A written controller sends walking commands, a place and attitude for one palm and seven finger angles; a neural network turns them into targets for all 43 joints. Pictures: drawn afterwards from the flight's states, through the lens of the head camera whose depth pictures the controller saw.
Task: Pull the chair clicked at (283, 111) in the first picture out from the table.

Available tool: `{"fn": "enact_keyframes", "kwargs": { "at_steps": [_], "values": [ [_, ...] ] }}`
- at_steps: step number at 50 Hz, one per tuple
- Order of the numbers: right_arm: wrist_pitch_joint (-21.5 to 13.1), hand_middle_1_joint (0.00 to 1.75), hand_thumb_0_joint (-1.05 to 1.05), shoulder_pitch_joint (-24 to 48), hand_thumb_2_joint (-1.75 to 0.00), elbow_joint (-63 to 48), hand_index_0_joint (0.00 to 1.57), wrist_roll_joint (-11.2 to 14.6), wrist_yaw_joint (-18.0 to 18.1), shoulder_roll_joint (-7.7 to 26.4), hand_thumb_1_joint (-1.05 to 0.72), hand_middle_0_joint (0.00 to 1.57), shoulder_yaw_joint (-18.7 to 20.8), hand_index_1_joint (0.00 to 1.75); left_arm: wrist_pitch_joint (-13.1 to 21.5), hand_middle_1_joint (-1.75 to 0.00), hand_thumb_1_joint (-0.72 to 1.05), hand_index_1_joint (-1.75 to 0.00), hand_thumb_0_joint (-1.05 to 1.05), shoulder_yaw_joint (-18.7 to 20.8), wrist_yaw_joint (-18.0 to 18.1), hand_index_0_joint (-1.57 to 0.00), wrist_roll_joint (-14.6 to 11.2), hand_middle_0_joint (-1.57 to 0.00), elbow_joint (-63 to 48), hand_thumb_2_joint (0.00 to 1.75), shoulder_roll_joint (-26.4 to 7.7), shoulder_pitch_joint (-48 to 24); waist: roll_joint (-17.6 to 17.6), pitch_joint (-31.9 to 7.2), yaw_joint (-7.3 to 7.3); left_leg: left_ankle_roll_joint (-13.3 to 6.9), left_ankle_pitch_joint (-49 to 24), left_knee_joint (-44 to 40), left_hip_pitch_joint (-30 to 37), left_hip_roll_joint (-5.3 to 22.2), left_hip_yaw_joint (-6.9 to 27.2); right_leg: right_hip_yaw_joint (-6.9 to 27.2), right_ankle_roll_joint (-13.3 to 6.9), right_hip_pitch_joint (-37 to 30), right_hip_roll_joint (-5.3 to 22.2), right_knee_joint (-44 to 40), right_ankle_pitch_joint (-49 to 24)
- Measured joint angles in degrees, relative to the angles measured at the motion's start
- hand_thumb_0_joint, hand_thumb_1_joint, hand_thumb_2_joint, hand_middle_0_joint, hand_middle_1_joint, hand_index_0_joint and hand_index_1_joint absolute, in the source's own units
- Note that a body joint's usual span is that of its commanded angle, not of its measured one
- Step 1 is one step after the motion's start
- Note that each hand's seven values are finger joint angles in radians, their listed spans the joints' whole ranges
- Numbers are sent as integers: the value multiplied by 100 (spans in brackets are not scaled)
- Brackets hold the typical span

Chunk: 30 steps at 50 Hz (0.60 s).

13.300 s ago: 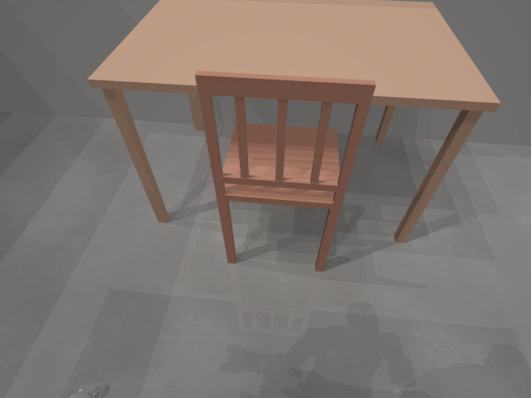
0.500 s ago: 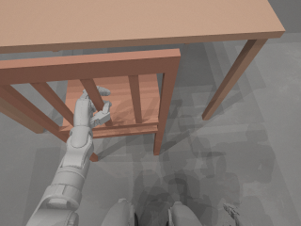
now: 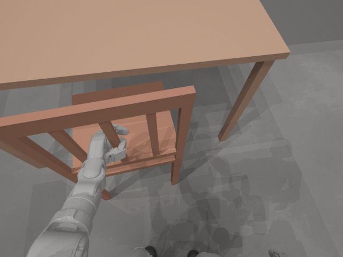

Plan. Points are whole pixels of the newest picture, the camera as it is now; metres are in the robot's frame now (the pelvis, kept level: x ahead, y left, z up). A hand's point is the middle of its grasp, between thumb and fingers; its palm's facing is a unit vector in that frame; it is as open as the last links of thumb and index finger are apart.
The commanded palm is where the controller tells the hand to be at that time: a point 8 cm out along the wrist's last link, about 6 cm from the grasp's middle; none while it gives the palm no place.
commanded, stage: step backward, pulling the chair out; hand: left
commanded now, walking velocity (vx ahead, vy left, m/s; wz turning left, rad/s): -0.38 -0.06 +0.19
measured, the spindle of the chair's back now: (116, 143) +0.41 +0.15 -0.09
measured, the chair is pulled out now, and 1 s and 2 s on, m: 0.05 0.22 0.27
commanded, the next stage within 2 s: none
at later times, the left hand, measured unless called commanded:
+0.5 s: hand (130, 176) +0.30 +0.10 -0.07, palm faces +0.02 -0.99 -0.14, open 5.3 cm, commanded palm +0.29 +0.15 -0.07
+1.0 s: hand (125, 217) +0.21 +0.10 -0.07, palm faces -0.02 -0.98 -0.19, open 5.4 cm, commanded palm +0.21 +0.16 -0.06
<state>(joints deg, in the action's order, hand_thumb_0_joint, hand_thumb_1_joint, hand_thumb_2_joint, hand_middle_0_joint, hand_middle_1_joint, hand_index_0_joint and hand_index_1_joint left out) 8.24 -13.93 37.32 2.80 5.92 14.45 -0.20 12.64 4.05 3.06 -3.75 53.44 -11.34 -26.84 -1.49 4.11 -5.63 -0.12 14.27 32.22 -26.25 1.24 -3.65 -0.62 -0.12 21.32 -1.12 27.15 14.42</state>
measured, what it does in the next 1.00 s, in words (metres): shifts its weight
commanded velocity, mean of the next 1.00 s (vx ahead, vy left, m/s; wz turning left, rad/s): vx -0.38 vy -0.05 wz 0.16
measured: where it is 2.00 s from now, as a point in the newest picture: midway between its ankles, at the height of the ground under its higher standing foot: outside the picture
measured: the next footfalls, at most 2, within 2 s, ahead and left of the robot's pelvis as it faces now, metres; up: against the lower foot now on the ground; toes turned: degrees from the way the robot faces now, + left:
left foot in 1.50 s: -0.17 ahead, +0.14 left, +0.00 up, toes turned +7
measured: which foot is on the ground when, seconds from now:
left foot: down 0.00-1.00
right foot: down 0.00-1.00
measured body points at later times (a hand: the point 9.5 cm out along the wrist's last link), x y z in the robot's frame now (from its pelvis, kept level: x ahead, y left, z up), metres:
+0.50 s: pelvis -0.06 -0.02 -0.01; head +0.04 -0.04 +0.43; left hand +0.30 +0.15 -0.05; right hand +0.04 -0.28 -0.15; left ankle -0.06 +0.10 -0.74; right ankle -0.03 -0.12 -0.74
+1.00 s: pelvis -0.14 -0.01 -0.01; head -0.06 -0.03 +0.43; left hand +0.21 +0.16 -0.05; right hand -0.04 -0.27 -0.15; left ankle -0.06 +0.10 -0.74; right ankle -0.03 -0.12 -0.74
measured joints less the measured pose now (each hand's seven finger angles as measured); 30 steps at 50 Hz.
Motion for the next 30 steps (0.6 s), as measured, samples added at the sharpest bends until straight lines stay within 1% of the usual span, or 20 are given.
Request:
{"fn": "enact_keyframes", "kwargs": {
  "at_steps": [4,5,9,12,15,17,19,22,23,24,25,26,28,30],
  "values": [
    [-28,30,0,155,-90,37,20,-37,32,-24,-90,21,8,30,-103,-108,72,-144,4,-60,47,-49,26,-27,-19,74,37,-36,49,9,-13,-216,39,-273,151,-84,-31,13,72,90,71,177,32],
    [-44,30,0,197,-90,36,20,-76,7,-59,-90,21,12,30,-145,-108,72,-144,4,-59,58,-49,27,-26,-14,74,38,-68,92,43,-19,-227,-20,-337,196,-115,-39,20,69,131,101,286,6],
    [-165,30,0,249,-90,-16,20,-249,-161,-229,-90,21,7,30,-220,-108,72,-144,5,-10,50,-49,40,-26,42,75,52,-109,222,177,-14,-226,-146,-533,422,-226,-82,43,-32,184,192,597,150],
    [-252,30,0,245,-90,-24,20,-281,-227,-338,-90,21,-70,30,-194,-107,72,-144,5,47,28,-49,17,-26,70,76,74,-56,233,279,13,-194,-168,-506,517,-261,-99,26,-77,117,218,528,34],
    [-321,30,0,262,-90,40,20,-228,-224,-378,-90,21,-146,30,-122,-105,71,-144,5,82,23,-49,-46,-27,97,76,134,15,77,346,58,-125,-141,-358,460,-170,-33,-43,-79,7,136,376,124],
    [-363,30,0,294,-90,110,21,-154,-183,-364,-90,21,-166,30,-79,-104,71,-144,5,98,26,-49,-94,-28,126,76,190,29,-86,385,78,-51,-169,-267,361,-50,64,-142,-157,-25,17,218,-42],
    [-409,30,0,303,-90,163,21,-73,-122,-313,-90,21,-163,30,-62,-104,70,-144,5,45,39,-49,-100,-28,173,76,233,-9,-184,411,96,53,-195,-56,214,8,214,-242,-210,-35,-51,123,-128],
    [-478,30,0,333,-90,250,21,-3,-27,-132,-90,21,-127,30,-96,-105,70,-144,4,-49,68,-49,-64,-28,258,76,307,-122,-234,420,102,131,373,374,113,-72,510,-347,-241,30,-46,159,-171],
    [-506,30,0,344,-90,286,21,-2,8,-55,-90,21,-105,30,-124,-105,70,-144,4,-80,89,-49,-59,-28,281,76,340,-165,-240,414,95,146,371,370,150,-97,569,-382,-239,61,-24,184,-179],
    [-530,30,0,351,-90,317,21,-4,44,30,-90,21,-79,30,-160,-105,70,-144,4,-122,112,-49,-54,-27,299,76,376,-208,-255,403,83,153,206,274,226,-96,606,-425,-230,93,-4,213,-185],
    [-544,30,0,356,-90,338,21,-4,77,119,-90,21,-46,30,-193,-105,70,-144,4,-166,132,-49,-52,-27,313,76,411,-248,-283,390,67,143,-21,111,320,-81,634,-474,-214,128,10,250,-186],
    [-543,30,0,394,-90,369,21,4,106,178,-90,21,-4,30,-227,-105,71,-144,4,-213,147,-49,-54,-26,326,76,420,-305,-252,413,47,108,-13,-5,361,-124,643,-497,-191,156,62,284,-192],
    [-515,30,0,483,-90,375,20,16,133,240,-90,21,50,30,-294,-105,71,-144,4,-285,169,-49,-79,-25,313,75,389,-386,-89,493,76,34,-105,-193,427,-227,566,-426,-144,184,170,269,-277],
    [-489,30,0,523,-90,284,20,2,130,280,-90,21,78,30,-350,-106,71,-144,4,-339,176,-49,-91,-25,260,75,341,-398,11,509,88,-5,-257,-339,425,-269,496,-357,-123,245,211,213,-401]
  ]
}}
